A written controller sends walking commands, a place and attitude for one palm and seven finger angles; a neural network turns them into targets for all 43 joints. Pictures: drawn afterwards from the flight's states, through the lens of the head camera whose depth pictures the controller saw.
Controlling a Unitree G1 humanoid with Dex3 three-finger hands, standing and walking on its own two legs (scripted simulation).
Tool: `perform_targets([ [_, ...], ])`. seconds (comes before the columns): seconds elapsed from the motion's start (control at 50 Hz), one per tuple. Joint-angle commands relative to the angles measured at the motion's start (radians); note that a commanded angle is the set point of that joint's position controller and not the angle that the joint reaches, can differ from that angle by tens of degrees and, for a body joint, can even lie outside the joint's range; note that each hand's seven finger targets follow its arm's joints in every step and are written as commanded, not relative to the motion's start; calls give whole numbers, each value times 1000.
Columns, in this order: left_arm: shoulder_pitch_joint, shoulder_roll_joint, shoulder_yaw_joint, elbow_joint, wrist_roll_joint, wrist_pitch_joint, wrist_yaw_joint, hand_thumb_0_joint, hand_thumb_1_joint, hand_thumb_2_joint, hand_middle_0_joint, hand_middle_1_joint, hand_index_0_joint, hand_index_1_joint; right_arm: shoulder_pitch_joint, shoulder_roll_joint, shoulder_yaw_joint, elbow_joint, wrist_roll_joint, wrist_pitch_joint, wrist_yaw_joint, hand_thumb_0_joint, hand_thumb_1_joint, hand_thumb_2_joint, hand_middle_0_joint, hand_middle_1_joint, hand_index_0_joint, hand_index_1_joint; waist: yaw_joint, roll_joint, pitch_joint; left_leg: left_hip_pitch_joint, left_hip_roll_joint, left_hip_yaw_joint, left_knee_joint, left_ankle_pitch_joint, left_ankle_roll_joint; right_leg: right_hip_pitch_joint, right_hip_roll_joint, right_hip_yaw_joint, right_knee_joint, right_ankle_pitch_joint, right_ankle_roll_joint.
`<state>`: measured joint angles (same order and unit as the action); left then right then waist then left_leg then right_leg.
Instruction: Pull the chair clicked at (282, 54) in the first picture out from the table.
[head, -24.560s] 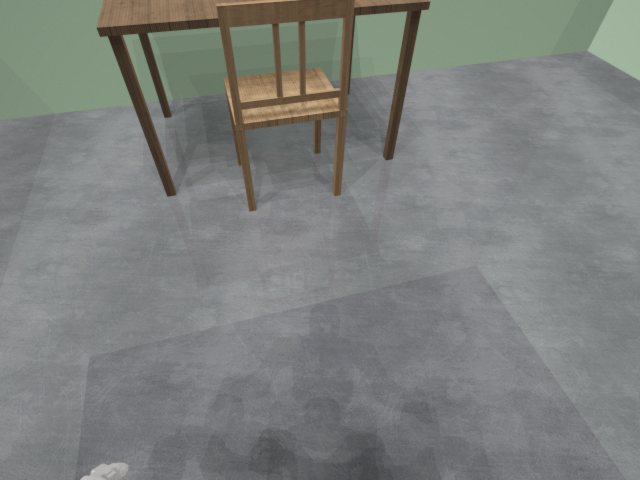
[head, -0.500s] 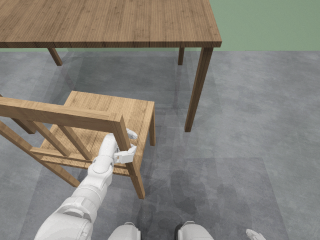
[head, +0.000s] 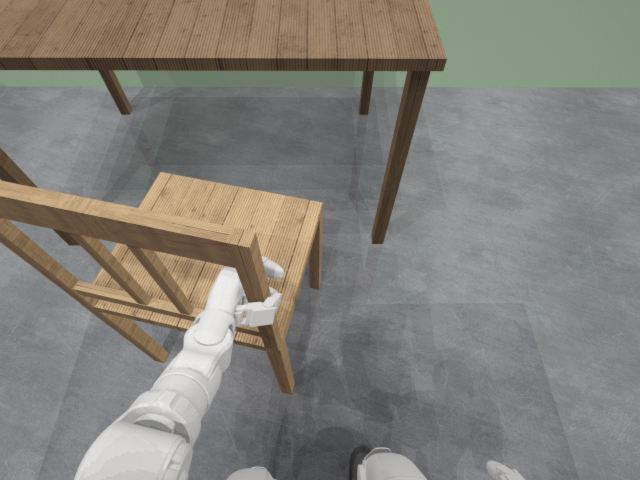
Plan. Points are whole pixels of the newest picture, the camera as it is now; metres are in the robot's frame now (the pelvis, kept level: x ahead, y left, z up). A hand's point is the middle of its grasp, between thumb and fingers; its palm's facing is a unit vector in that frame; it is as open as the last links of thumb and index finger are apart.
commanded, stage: step backward, pulling the chair out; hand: left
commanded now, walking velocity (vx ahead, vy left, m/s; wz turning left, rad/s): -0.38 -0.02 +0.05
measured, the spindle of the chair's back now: (115, 269) +0.42 +0.35 -0.10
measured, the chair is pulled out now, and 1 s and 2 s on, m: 0.28 0.44 0.50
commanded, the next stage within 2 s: stop walking, hand still on the chair in 1.26 s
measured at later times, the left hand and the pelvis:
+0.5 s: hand (272, 358) +0.27 +0.08 -0.06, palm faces -0.10 -0.98 -0.14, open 6.2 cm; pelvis -0.09 -0.02 +0.00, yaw +0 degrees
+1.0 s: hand (275, 429) +0.18 +0.06 -0.06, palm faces -0.12 -0.98 -0.13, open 6.2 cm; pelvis -0.16 -0.02 -0.01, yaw +2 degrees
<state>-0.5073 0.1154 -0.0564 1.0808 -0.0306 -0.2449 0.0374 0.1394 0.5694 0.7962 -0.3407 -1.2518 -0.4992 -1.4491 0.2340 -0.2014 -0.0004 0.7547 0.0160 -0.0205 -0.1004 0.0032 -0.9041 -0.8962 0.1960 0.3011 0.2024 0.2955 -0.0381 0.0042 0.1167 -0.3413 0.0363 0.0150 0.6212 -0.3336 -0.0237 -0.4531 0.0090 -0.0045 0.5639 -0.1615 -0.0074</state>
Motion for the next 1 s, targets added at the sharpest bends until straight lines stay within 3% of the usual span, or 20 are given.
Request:
perform_targets([
  [0.0, -351, 149, 42, -162, 27, -75, 33, 0, 900, 900, -500, -1450, -500, -1450, 71, -159, -67, -67, 13, -13, -16, 0, -900, -900, 200, 300, 200, 300, -21, -68, -526, 21, 65, -34, 78, 204, -25, 333, -204, 169, -56, 534, -57],
  [0.04, -279, 155, 49, -121, 19, -61, 30, 0, 900, 900, -500, -1450, -500, -1450, 51, -151, -54, -75, 19, -15, -22, 0, -900, -900, 200, 300, 200, 300, 2, -117, -515, -29, -4, -59, 138, -156, -21, 298, -283, 239, -152, 358, -100],
  [0.1, -304, 140, 40, -155, 15, -49, 32, 0, 900, 900, -500, -1450, -500, -1450, 39, -145, -28, -73, 15, -20, -27, 0, -900, -900, 200, 300, 200, 300, -17, -134, -483, 41, 2, -56, 22, -103, -2, 203, -237, 154, -176, 132, -64],
  [0.16, -303, 106, 7, -208, 0, -62, 34, 0, 900, 900, -500, -1450, -500, -1450, -8, -170, -30, -117, 8, -14, -36, 0, -900, -900, 200, 300, 200, 300, -10, 193, -380, -66, 211, -236, -299, 90, 99, 161, -13, 1, 109, -113, 35],
  [0.2, -372, 99, 9, -255, 0, -60, 32, 0, 900, 900, -500, -1450, -500, -1450, -12, -150, -28, -127, 3, -16, -32, 0, -900, -900, 200, 300, 200, 300, -4, 183, -360, -84, 283, -279, -284, 148, 149, 163, -1, 19, 218, -189, 19],
  [0.24, -387, 103, 15, -221, 8, -61, 31, 0, 900, 900, -500, -1450, -500, -1450, 36, -154, -40, -91, -5, -25, -26, 0, -900, -900, 200, 300, 200, 300, -19, 98, -377, 88, 251, -229, -151, 503, 137, 123, 0, 28, 92, -88, 22],
  [0.28, -390, 108, 17, -190, 27, -69, 28, 0, 900, 900, -500, -1450, -500, -1450, 54, -165, -54, -70, -7, -33, -13, 0, -900, -900, 200, 300, 200, 300, -25, 132, -403, 135, 201, -157, -90, 589, 89, 162, -19, 39, -5, 105, 18],
  [0.3, -391, 113, 18, -174, 36, -74, 26, 0, 900, 900, -500, -1450, -500, -1450, 46, -164, -55, -65, -11, -36, -11, 0, -900, -900, 200, 300, 200, 300, -22, 158, -394, 103, 182, -135, -89, 550, 70, 175, -33, 42, -17, 144, 14],
  [0.34, -354, 170, 55, -163, 25, -78, 32, 0, 900, 900, -500, -1450, -500, -1450, 57, -170, -69, -58, 10, -36, -14, 0, -900, -900, 200, 300, 200, 300, -20, 52, -465, 52, 128, -81, -52, 392, 34, 246, -70, 97, -60, 236, 14],
  [0.4, -317, 203, 67, -150, 18, -83, 36, 0, 900, 900, -500, -1450, -500, -1450, 14, -144, -61, -81, 26, -43, -18, 0, -900, -900, 200, 300, 200, 300, 3, -125, -478, -26, -23, -36, 203, -140, -12, 217, -279, 288, -245, 100, -72],
  [0.44, -288, 181, 66, -125, 21, -60, 38, 0, 900, 900, -500, -1450, -500, -1450, 17, -143, -46, -68, 17, -44, -17, 0, -900, -900, 200, 300, 200, 300, 4, -93, -474, -52, -21, -94, 253, -156, -11, 242, -304, 273, -222, 149, -129],
  [0.5, -302, 162, 57, -139, 11, -45, 40, 0, 900, 900, -500, -1450, -500, -1450, 36, -151, -30, -58, 17, -49, -25, 0, -900, -900, 200, 300, 200, 300, -15, -124, -462, 21, -10, -78, 47, -93, -3, 255, -241, 168, -173, 238, -78],
  [0.56, -320, 132, 17, -171, 4, -49, 39, 0, 900, 900, -500, -1450, -500, -1450, 53, -199, -39, -67, 17, -43, -39, 0, -900, -900, 200, 300, 200, 300, -20, 49, -438, 73, 111, -164, -207, 294, 56, 191, -67, 48, -61, 160, 32],
  [0.62, -421, 81, -27, -275, -5, -62, 31, 0, 900, 900, -500, -1450, -500, -1450, -8, -153, -22, -119, 4, -36, -39, 0, -900, -900, 200, 300, 200, 300, -11, 251, -401, -25, 201, -206, -260, 262, 106, 185, -23, 28, 104, -79, 23],
  [0.7, -379, 97, 1, -205, 11, -53, 28, 0, 900, 900, -500, -1450, -500, -1450, 39, -159, -42, -92, 7, -36, -29, 0, -900, -900, 200, 300, 200, 300, -13, 86, -423, 64, 160, -134, -105, 505, 63, 223, -38, 48, -1, 181, 15],
  [0.74, -368, 141, 24, -197, 9, -53, 32, 0, 900, 900, -500, -1450, -500, -1450, 19, -163, -46, -104, 18, -34, -32, 0, -900, -900, 200, 300, 200, 300, -1, 86, -405, -98, 108, -77, -116, 180, 34, 265, -87, 99, -13, 43, 5],
  [0.8, -308, 186, 50, -147, 9, -66, 40, 0, 900, 900, -500, -1450, -500, -1450, 57, -144, -47, -85, 25, -44, -25, 0, -900, -900, 200, 300, 200, 300, 8, -169, -427, -19, -51, -13, 165, -169, -1, 117, -261, 308, -326, -253, -61],
  [0.84, -292, 166, 54, -108, 17, -57, 42, 0, 900, 900, -500, -1450, -500, -1450, 50, -148, -39, -73, 19, -48, -21, 0, -900, -900, 200, 300, 200, 300, 13, -177, -452, -36, -56, -66, 317, -208, -2, 152, -309, 312, -330, -148, -118],
  [0.92, -322, 134, 27, -93, 3, -40, 43, 0, 900, 900, -500, -1450, -500, -1450, 68, -157, -10, -50, 21, -52, -28, 0, -900, -900, 200, 300, 200, 300, -21, -110, -439, 103, -35, -35, -12, -120, 8, 129, -224, 140, -238, -45, -59],
  [0.98, -337, 96, 4, -121, -10, -57, 33, 0, 900, 900, -500, -1450, -500, -1450, 64, -189, -10, -83, 23, -58, -38, 0, -900, -900, 200, 300, 200, 300, 0, 130, -395, -39, 154, -212, -287, -22, 104, 147, -36, 12, 28, -125, 43],
])
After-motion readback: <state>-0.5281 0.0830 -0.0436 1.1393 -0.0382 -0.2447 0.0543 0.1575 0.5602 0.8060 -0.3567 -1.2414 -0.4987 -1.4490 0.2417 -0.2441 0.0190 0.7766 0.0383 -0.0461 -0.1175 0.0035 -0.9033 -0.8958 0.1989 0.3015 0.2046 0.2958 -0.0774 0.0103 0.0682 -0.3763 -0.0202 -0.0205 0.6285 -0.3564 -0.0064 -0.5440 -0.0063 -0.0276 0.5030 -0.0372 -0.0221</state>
